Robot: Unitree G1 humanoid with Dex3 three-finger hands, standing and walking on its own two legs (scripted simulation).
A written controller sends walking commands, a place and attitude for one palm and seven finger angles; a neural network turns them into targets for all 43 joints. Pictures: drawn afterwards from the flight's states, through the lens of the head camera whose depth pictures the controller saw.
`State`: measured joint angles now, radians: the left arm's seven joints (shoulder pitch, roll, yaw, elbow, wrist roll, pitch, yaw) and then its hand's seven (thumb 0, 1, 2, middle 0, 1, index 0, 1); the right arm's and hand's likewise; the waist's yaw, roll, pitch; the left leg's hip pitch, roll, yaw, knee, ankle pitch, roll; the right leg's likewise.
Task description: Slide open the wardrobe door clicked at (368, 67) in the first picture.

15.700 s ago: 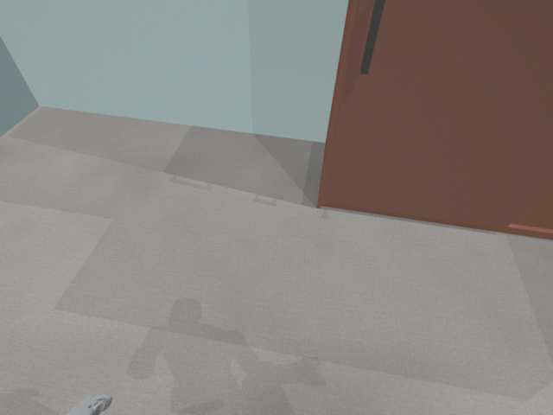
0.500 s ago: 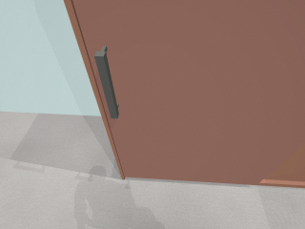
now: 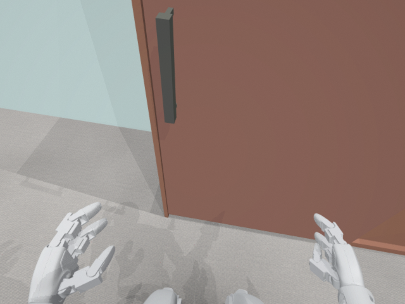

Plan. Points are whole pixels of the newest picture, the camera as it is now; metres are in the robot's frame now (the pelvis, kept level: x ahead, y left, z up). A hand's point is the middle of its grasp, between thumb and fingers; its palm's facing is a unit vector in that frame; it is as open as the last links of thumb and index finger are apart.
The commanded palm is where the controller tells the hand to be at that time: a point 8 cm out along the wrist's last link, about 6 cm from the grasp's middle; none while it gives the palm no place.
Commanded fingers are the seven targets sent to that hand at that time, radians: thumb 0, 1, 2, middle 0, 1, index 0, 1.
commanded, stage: raise the hand with hooked fingers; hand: left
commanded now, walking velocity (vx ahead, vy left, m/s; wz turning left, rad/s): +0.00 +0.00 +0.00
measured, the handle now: (170, 72) +0.55 +0.15 +0.16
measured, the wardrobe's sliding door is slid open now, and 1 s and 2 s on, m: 0.00 0.00 0.00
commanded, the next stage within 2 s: move the hooked fingers beside the handle in 1.58 s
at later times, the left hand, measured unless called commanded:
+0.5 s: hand (73, 201) +0.24 +0.25 +0.10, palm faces +0.01 -1.00 -0.07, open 12.2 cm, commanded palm +0.22 +0.31 +0.12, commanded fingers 0.00 -0.31 0.38 -0.29 -1.08 -0.29 -1.08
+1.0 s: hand (34, 148) +0.29 +0.30 +0.17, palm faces +0.04 -1.00 -0.06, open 13.9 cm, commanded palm +0.26 +0.34 +0.18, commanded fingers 0.00 -0.50 0.30 -0.30 -1.20 -0.30 -1.20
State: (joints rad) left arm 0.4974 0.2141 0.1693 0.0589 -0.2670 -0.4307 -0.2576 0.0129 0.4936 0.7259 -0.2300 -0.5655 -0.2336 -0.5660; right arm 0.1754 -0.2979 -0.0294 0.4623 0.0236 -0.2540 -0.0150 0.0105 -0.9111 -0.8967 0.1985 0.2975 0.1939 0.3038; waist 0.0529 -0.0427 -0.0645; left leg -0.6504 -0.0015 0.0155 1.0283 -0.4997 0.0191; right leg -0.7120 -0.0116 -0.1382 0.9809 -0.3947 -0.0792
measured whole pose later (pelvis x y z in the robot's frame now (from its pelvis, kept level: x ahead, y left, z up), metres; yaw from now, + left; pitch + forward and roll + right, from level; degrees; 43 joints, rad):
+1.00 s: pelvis +0.03 +0.03 +0.05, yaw +0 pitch +0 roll -2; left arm 0.01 0.42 0.42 0.16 -0.35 -0.06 -0.46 -0.01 -0.49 0.31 -0.30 -1.20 -0.30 -1.20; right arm 0.25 -0.26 0.10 0.60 0.05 -0.28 -0.09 0.01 -0.91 -0.90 0.21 0.30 0.20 0.30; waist 0.05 0.03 -0.02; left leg -0.32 -0.02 0.02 0.71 -0.40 0.05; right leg -0.37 0.00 -0.12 0.64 -0.28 -0.03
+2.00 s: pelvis +0.02 +0.01 +0.05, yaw -1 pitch +0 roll +0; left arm -0.25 0.42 0.37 0.42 -0.29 -0.03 -0.45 -0.01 -0.50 0.30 -0.30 -1.20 -0.30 -1.20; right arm 0.25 -0.28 0.09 0.62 0.06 -0.26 -0.12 0.01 -0.91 -0.90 0.20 0.30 0.20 0.30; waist 0.02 0.03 0.00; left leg -0.30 -0.01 0.03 0.64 -0.34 0.03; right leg -0.37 0.01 -0.11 0.60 -0.24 -0.06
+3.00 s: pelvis +0.03 +0.02 +0.05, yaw -2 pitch +7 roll +0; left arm -0.60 0.43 0.34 0.82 -0.20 -0.15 -0.33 -0.01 -0.50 0.30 -0.30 -1.20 -0.30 -1.20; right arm 0.36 -0.29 0.06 0.64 0.05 -0.14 -0.06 0.01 -0.91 -0.90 0.20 0.30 0.20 0.30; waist -0.05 0.02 -0.05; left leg -0.41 -0.01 0.06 0.66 -0.36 0.04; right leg -0.49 0.01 -0.08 0.63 -0.26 -0.04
